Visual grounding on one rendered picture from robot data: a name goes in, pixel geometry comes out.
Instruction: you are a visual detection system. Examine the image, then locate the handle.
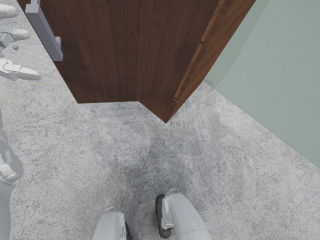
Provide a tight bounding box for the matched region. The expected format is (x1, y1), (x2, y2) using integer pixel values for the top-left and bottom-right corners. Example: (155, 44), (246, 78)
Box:
(25, 0), (63, 61)

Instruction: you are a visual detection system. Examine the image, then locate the robot left hand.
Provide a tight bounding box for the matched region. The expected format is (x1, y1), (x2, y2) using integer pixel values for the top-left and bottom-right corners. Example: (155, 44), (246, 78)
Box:
(0, 4), (42, 81)

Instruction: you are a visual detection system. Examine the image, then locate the cupboard door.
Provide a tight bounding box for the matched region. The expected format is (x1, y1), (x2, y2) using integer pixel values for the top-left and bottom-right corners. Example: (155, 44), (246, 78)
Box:
(17, 0), (220, 104)

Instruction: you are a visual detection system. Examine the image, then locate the left robot upper arm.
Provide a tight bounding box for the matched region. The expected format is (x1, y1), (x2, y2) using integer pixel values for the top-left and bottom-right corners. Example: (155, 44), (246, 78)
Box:
(0, 140), (24, 240)

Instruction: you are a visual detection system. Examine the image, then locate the robot right thigh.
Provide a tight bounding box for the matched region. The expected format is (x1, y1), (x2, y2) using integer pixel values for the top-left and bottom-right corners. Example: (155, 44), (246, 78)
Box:
(162, 193), (214, 240)

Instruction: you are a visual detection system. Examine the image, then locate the right robot foot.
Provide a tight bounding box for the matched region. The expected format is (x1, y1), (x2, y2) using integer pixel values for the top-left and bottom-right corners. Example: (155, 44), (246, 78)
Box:
(155, 194), (171, 239)

